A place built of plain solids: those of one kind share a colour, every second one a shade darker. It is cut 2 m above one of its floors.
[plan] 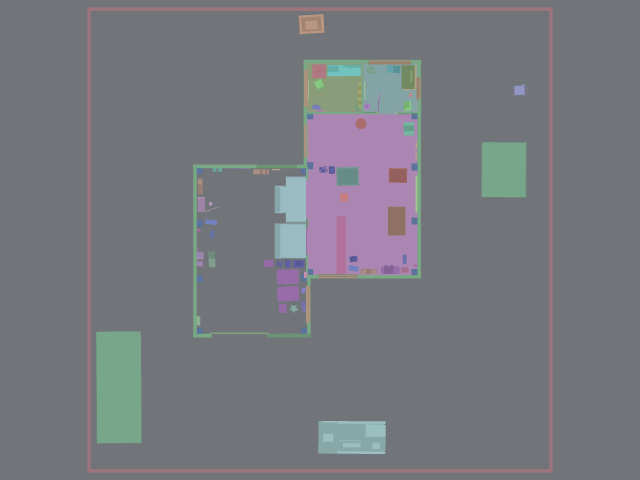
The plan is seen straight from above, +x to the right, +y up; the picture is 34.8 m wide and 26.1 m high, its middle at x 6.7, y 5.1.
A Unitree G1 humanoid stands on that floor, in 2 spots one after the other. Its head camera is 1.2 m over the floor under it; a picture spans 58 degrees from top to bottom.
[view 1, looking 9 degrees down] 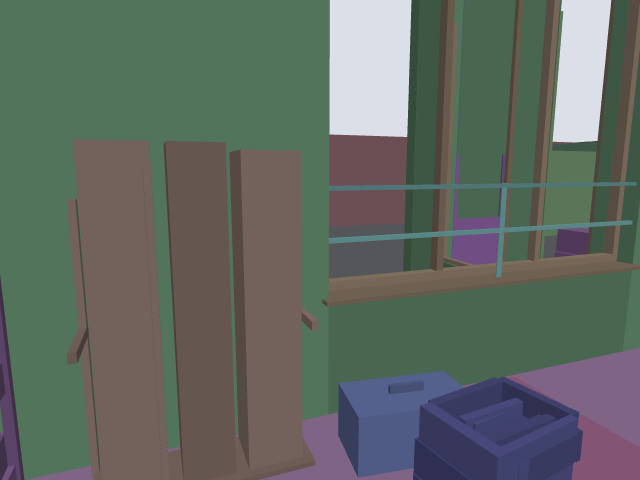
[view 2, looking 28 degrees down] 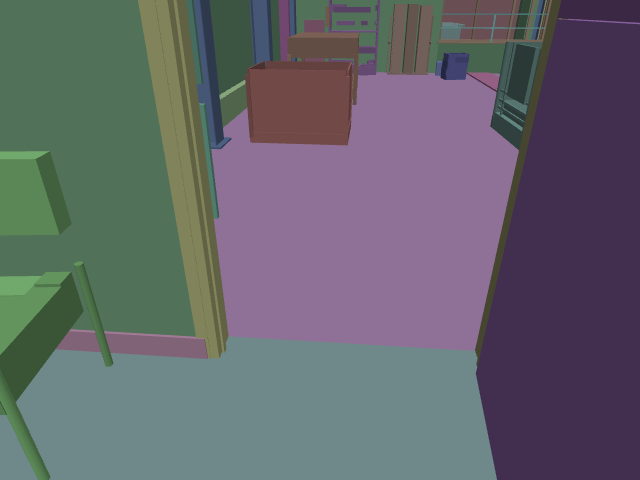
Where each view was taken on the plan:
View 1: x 9.50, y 5.05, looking -111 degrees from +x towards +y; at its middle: wall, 2.01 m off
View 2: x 10.35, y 13.30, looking -85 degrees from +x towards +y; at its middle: raised_floor_hall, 2.56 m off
